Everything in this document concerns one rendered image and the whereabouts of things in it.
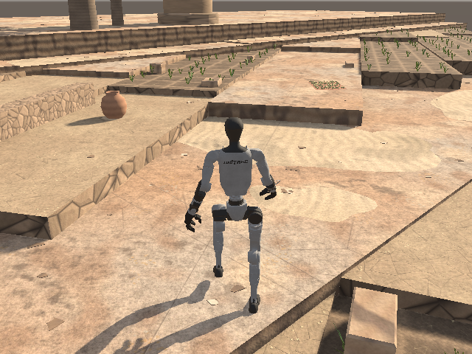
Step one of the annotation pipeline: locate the right robot upper arm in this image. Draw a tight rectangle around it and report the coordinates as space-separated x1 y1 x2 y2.
250 148 273 186

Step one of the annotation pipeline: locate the right robot hand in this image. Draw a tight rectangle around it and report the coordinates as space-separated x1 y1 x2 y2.
260 188 277 200

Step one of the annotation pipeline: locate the robot right forearm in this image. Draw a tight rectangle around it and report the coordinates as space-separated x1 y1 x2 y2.
266 174 276 192

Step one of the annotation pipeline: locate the robot left foot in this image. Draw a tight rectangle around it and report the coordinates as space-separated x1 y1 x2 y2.
213 265 223 277

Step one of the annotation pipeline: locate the robot left forearm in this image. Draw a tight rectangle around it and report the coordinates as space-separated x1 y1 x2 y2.
188 180 206 215

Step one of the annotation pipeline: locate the right robot thigh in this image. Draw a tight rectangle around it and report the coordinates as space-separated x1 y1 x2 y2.
247 206 263 265

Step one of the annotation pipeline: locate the left robot hand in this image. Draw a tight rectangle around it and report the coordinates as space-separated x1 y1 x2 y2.
184 211 201 232

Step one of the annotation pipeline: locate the left robot upper arm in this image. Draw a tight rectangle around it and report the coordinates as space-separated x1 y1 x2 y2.
200 150 220 192

